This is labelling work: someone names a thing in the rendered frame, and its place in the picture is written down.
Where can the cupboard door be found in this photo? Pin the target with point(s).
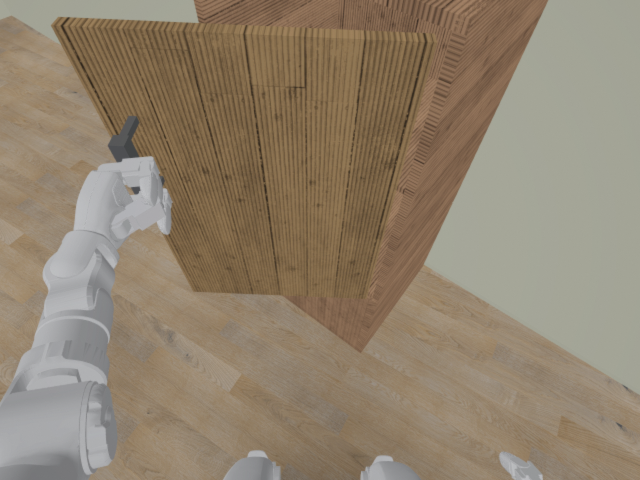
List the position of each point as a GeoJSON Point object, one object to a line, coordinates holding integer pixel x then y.
{"type": "Point", "coordinates": [281, 147]}

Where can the robot left upper arm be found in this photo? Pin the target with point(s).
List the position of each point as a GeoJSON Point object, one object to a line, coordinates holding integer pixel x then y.
{"type": "Point", "coordinates": [62, 432]}

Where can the right robot shin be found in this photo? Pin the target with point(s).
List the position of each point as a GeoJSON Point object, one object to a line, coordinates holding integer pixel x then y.
{"type": "Point", "coordinates": [383, 458]}

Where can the robot left hand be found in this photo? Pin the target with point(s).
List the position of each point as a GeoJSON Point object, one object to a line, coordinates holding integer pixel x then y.
{"type": "Point", "coordinates": [105, 206]}

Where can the handle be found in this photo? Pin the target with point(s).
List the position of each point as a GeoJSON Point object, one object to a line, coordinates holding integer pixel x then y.
{"type": "Point", "coordinates": [122, 147]}

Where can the robot left forearm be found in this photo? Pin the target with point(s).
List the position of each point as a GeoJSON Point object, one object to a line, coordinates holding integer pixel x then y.
{"type": "Point", "coordinates": [71, 339]}

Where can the robot right hand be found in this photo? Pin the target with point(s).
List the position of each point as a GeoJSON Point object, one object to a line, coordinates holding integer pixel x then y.
{"type": "Point", "coordinates": [519, 469]}

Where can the left robot shin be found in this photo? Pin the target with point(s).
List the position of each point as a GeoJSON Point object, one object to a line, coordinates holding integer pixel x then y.
{"type": "Point", "coordinates": [257, 453]}

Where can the robot shin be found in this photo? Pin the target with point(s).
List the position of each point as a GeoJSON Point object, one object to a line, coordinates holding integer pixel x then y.
{"type": "Point", "coordinates": [257, 453]}
{"type": "Point", "coordinates": [383, 458]}

